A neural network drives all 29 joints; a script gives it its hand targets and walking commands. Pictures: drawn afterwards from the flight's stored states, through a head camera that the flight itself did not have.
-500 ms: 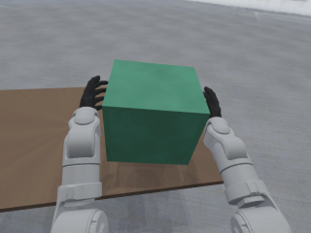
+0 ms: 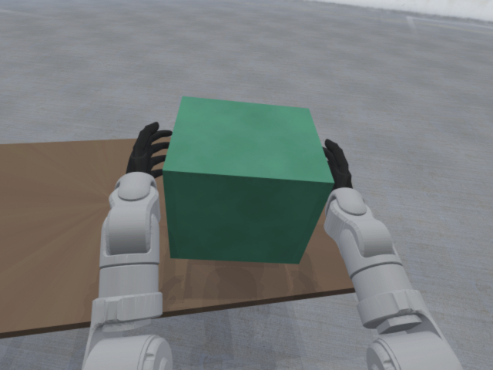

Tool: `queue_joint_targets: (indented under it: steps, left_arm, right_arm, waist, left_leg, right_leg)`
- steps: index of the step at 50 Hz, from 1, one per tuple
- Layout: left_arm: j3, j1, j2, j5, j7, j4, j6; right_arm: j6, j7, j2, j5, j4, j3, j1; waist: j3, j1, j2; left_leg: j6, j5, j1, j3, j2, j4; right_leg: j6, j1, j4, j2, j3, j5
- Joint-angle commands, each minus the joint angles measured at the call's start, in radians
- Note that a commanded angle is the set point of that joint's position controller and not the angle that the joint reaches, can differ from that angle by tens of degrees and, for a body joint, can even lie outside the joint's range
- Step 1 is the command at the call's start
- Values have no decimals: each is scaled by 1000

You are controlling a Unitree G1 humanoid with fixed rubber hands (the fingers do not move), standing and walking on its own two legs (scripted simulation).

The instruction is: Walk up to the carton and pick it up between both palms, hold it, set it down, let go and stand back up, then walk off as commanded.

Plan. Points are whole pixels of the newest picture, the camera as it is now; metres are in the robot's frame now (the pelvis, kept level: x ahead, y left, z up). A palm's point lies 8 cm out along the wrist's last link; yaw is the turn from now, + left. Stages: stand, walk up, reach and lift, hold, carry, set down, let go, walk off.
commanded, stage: hold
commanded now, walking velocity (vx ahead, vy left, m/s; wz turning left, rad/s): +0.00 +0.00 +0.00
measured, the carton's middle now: (241, 181) +0.39 +0.01 +0.17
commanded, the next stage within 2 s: none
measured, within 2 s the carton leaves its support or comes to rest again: neither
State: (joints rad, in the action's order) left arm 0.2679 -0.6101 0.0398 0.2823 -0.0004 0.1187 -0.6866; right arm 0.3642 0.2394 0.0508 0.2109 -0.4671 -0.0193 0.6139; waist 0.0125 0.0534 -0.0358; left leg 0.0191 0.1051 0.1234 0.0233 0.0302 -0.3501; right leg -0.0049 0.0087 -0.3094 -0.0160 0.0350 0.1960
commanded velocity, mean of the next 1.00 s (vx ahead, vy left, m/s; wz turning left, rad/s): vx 0.00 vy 0.00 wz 0.00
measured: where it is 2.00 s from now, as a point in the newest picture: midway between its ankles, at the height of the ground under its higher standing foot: outside the picture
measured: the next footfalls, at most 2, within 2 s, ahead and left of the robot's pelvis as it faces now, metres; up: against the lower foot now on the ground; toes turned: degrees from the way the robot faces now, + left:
none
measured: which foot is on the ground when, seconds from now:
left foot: down 0.00-1.00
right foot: down 0.00-1.00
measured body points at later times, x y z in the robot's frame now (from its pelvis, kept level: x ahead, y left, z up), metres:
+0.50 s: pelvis +0.00 +0.00 +0.00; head -0.05 +0.02 +0.45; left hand +0.38 +0.16 +0.20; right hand +0.37 -0.15 +0.17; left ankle +0.06 +0.13 -0.75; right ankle -0.01 -0.11 -0.75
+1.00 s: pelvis +0.00 +0.00 +0.00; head -0.05 +0.03 +0.45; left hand +0.37 +0.16 +0.19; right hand +0.37 -0.14 +0.16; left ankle +0.06 +0.13 -0.75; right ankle -0.01 -0.11 -0.75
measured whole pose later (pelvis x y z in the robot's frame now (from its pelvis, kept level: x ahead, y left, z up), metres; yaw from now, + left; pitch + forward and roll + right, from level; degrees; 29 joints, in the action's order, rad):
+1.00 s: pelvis +0.00 +0.00 +0.00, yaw +0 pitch -8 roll -1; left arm 0.28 -0.62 0.03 0.31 0.01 0.17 -0.69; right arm 0.37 0.24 0.03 0.20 -0.52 -0.03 0.63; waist 0.02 0.06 -0.04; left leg 0.02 0.10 0.12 0.02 0.03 -0.35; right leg 0.00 0.01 -0.31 -0.01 0.03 0.19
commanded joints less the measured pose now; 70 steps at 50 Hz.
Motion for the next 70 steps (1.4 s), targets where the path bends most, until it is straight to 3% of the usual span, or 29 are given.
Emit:
queue_joint_targets:
  steps: [1,4,9,11,15,19,21,25,27,28,29,30,32,33,36,37,38,40,42,45,51,54,58,62,63,64,65,67,70]
  left_arm:
    - [-510,-575,544,-139,155,-95,52]
    - [-505,-601,527,-141,166,-108,50]
    - [-605,-641,592,-206,151,-222,70]
    - [-607,-610,586,-194,146,-226,66]
    - [-602,-618,559,-180,145,-155,55]
    - [-507,-591,536,-119,154,-47,42]
    - [-464,-616,538,-114,165,-3,41]
    - [-578,-668,588,-195,138,-141,84]
    - [-512,-591,560,-153,134,-36,64]
    - [-514,-612,556,-162,133,-90,73]
    - [-475,-620,525,-120,149,-7,58]
    - [-450,-613,515,-96,155,-31,55]
    - [-468,-608,550,-114,160,-4,47]
    - [-459,-569,540,-118,166,-37,52]
    - [-560,-635,588,-169,152,-155,74]
    - [-553,-599,573,-153,150,-128,66]
    - [-598,-657,600,-189,143,-142,71]
    - [-569,-656,564,-171,142,-122,63]
    - [-546,-635,567,-148,149,-88,63]
    - [-488,-632,553,-128,156,-19,51]
    - [-587,-663,611,-189,131,-149,80]
    - [-582,-661,580,-183,118,-145,81]
    - [-451,-599,524,-101,151,-5,45]
    - [-532,-597,591,-153,169,-104,57]
    - [-599,-629,633,-209,153,-207,70]
    - [-602,-659,623,-214,140,-221,80]
    - [-587,-675,585,-187,131,-195,76]
    - [-537,-626,544,-133,134,-58,53]
    - [-497,-530,540,-111,162,-55,30]
  right_arm:
    - [-80,-112,-582,72,364,411,863]
    - [-78,-99,-585,83,341,405,859]
    - [-105,-97,-611,109,483,438,880]
    - [-99,-103,-606,109,501,468,885]
    - [-75,-104,-559,94,415,405,856]
    - [-77,-114,-579,84,352,393,908]
    - [-77,-122,-563,47,293,344,901]
    - [-120,-118,-614,85,491,419,983]
    - [-98,-115,-587,77,391,410,943]
    - [-95,-116,-588,74,378,404,910]
    - [-76,-117,-568,60,270,373,893]
    - [-76,-119,-588,62,278,395,880]
    - [-86,-119,-575,64,293,377,908]
    - [-91,-117,-587,71,314,384,889]
    - [-113,-105,-613,101,429,429,910]
    - [-106,-100,-606,102,444,442,897]
    - [-108,-96,-622,107,438,423,935]
    - [-90,-102,-591,98,374,393,897]
    - [-81,-109,-589,82,349,391,884]
    - [-74,-118,-566,58,285,340,902]
    - [-120,-121,-616,106,462,432,965]
    - [-102,-118,-604,99,394,413,920]
    - [-81,-118,-575,57,301,378,908]
    - [-95,-107,-589,83,364,381,858]
    - [-120,-106,-598,106,470,391,890]
    - [-122,-108,-597,118,502,423,934]
    - [-104,-108,-592,105,422,410,923]
    - [-85,-111,-594,83,357,404,925]
    - [-73,-111,-563,74,349,403,857]
  waist:
    - [-448,2,34]
    - [-457,15,54]
    - [-564,42,96]
    - [-579,16,78]
    - [-458,35,119]
    - [-376,-4,63]
    - [-363,7,40]
    - [-611,18,56]
    - [-477,-3,47]
    - [-500,8,47]
    - [-368,-1,49]
    - [-388,-26,55]
    - [-373,2,52]
    - [-416,0,22]
    - [-576,27,79]
    - [-543,6,71]
    - [-533,38,98]
    - [-466,39,121]
    - [-394,12,89]
    - [-337,22,48]
    - [-580,6,81]
    - [-543,5,104]
    - [-394,-14,36]
    - [-467,39,52]
    - [-592,62,91]
    - [-617,28,86]
    - [-577,25,123]
    - [-412,6,95]
    - [-379,13,38]
  left_leg:
    - [-13,-147,-325,-38,-59,7]
    - [-4,-181,-349,-42,-72,2]
    - [17,-297,-418,-25,-59,-38]
    - [13,-282,-417,-20,-56,-31]
    - [16,-199,-361,-30,-59,-15]
    - [-9,-87,-315,-45,-55,25]
    - [-15,-29,-303,-45,-49,40]
    - [8,-251,-387,-37,-54,-27]
    - [3,-204,-366,-36,-57,-20]
    - [-6,-203,-369,-31,-60,-12]
    - [-9,-100,-302,-44,-58,17]
    - [-22,-82,-306,-57,-61,31]
    - [-11,-76,-300,-50,-57,28]
    - [-19,-133,-327,-59,-61,21]
    - [12,-310,-417,-41,-57,-36]
    - [10,-300,-393,-42,-57,-35]
    - [25,-297,-377,-29,-62,-45]
    - [14,-200,-364,-25,-64,-19]
    - [1,-122,-331,-34,-55,8]
    - [-14,-41,-301,-49,-52,32]
    - [14,-249,-401,-32,-52,-34]
    - [15,-228,-389,-23,-52,-30]
    - [-22,-63,-300,-57,-59,30]
    - [3,-226,-352,-51,-63,-6]
    - [32,-324,-422,-35,-56,-47]
    - [34,-335,-436,-30,-51,-53]
    - [29,-294,-425,-26,-55,-37]
    - [11,-174,-346,-32,-57,-8]
    - [-10,-170,-326,-49,-58,10]
  right_leg:
    - [71,-93,63,-39,35,-189]
    - [76,-77,72,-35,34,-220]
    - [64,-94,61,-47,43,-307]
    - [63,-90,60,-52,50,-262]
    - [59,-142,71,-44,39,-189]
    - [60,-134,92,-39,37,-75]
    - [48,-153,99,-34,46,2]
    - [60,-99,58,-53,49,-236]
    - [56,-115,82,-50,40,-186]
    - [62,-115,65,-44,41,-212]
    - [53,-139,82,-42,36,-104]
    - [55,-123,94,-36,37,-67]
    - [53,-147,94,-41,43,-66]
    - [65,-91,90,-39,43,-124]
    - [64,-75,62,-50,40,-307]
    - [61,-66,65,-55,35,-300]
    - [62,-89,61,-48,38,-305]
    - [57,-132,68,-41,39,-204]
    - [51,-132,89,-41,36,-105]
    - [52,-156,106,-34,39,-26]
    - [52,-97,70,-55,42,-181]
    - [49,-115,66,-54,46,-174]
    - [54,-121,96,-40,37,-61]
    - [56,-54,83,-49,38,-198]
    - [52,-76,58,-53,47,-290]
    - [53,-106,56,-65,53,-278]
    - [51,-118,69,-61,59,-213]
    - [52,-140,82,-49,43,-160]
    - [66,-84,81,-46,39,-190]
